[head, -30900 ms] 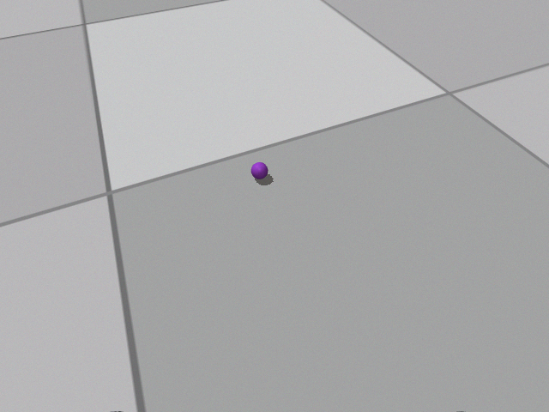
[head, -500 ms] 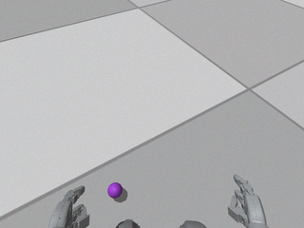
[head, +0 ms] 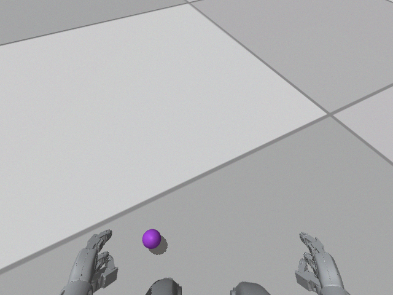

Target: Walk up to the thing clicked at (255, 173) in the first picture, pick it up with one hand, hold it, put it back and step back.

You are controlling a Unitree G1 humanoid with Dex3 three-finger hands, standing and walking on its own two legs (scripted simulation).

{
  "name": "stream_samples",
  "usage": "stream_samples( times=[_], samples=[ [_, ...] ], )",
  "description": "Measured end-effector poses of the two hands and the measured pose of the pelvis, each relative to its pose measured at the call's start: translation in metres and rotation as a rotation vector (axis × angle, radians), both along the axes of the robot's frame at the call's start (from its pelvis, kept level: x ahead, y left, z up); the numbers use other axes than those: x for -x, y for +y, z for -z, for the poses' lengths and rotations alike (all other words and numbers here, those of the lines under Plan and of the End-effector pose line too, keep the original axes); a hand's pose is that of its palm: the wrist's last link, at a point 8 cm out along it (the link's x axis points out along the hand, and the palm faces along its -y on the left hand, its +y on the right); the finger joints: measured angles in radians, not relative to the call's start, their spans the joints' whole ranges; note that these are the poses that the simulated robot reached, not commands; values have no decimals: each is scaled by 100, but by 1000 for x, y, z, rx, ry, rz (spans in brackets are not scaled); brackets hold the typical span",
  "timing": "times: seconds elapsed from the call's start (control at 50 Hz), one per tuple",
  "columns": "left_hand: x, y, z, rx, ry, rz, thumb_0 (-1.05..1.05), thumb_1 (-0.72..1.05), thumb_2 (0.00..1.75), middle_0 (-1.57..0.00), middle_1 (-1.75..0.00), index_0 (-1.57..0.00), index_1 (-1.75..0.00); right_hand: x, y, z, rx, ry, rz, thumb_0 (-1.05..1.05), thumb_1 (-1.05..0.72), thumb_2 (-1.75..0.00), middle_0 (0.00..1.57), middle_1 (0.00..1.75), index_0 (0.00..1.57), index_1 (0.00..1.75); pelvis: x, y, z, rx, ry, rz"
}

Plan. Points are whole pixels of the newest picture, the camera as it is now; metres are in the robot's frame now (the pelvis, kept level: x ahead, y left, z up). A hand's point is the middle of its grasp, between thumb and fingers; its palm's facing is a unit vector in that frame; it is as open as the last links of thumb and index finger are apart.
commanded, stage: stand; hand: left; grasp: from above
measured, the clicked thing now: (151, 238) +0.42 +0.23 -0.68
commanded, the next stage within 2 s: none
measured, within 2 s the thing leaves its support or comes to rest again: neither
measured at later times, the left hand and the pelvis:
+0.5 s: hand out of the picture +0.04 +0.24 -0.11, palm faces +0.05 -0.95 -0.31, open 7.4 cm; pelvis -0.01 +0.01 +0.05, yaw +0 degrees
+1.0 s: hand out of the picture +0.03 +0.24 -0.10, palm faces +0.03 -0.94 -0.33, open 7.4 cm; pelvis -0.01 -0.01 +0.06, yaw +0 degrees
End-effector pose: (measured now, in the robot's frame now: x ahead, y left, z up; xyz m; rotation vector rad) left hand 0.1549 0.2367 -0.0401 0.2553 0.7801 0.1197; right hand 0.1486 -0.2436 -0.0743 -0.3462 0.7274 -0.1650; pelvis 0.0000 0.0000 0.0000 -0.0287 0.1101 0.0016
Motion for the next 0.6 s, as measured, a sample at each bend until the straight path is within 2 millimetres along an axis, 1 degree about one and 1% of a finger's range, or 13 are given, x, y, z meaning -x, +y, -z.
stream_samples(
  times=[0.04,0.1,0.18,0.26,0.36,0.44,0.52,0.6],
  samples=[
    [1,9,11,-28,22,-3,1,90,90,-21,-30,-20,-30,6,-4,6,8,115,-47,1,-90,-90,21,29,20,30,3,0,-5,-12,-27,1],
    [12,23,20,-51,79,-21,1,90,90,-21,-30,-20,-30,18,-12,8,-12,203,-32,2,-90,-90,21,30,20,30,6,1,-13,-24,-60,4],
    [36,39,29,-68,166,-62,1,91,90,-21,-30,-20,-30,36,-22,5,-25,265,23,2,-90,-90,21,30,20,30,8,3,-21,-27,-88,5],
    [63,48,36,-68,252,-97,1,91,90,-21,-30,-20,-30,54,-27,3,-21,323,65,1,-90,-90,21,29,20,30,7,6,-28,-24,-111,4],
    [91,52,40,-48,339,-134,1,91,90,-21,-30,-20,-30,72,-24,0,-27,379,96,1,-90,-90,21,29,20,30,6,10,-37,-18,-137,2],
    [110,51,39,-33,396,-153,1,91,90,-21,-30,-20,-30,82,-19,-1,-43,415,108,1,-90,-90,21,29,20,30,6,12,-44,-18,-153,0],
    [123,50,37,-27,435,-168,1,91,90,-21,-30,-20,-30,87,-15,-2,-59,433,116,1,-90,-90,21,29,20,30,8,11,-50,-21,-168,-1],
    [131,50,34,-29,456,-176,1,91,90,-21,-30,-20,-30,91,-14,-2,-70,443,122,1,-90,-90,21,29,20,30,10,11,-54,-23,-182,-2]
  ],
)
